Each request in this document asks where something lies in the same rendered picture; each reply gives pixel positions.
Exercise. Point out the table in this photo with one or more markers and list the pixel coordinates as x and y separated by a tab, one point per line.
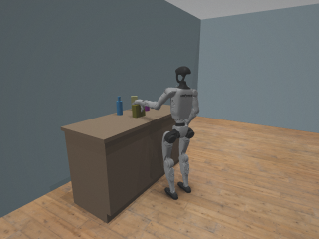
114	159

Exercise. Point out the robot left forearm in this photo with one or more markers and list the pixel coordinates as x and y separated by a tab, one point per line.
149	104

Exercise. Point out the humanoid robot head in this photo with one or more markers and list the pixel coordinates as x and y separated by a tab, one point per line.
183	70

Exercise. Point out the robot left upper arm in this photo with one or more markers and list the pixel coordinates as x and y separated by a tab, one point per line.
168	93

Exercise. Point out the robot right upper arm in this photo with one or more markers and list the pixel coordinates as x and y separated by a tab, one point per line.
195	102

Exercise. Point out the sponge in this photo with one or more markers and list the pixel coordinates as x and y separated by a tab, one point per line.
136	111

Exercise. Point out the robot left hand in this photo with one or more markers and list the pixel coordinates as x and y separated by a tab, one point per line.
138	102

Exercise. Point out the robot torso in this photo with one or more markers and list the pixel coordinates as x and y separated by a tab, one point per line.
180	108

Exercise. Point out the robot right forearm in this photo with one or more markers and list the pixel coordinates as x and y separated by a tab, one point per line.
191	117

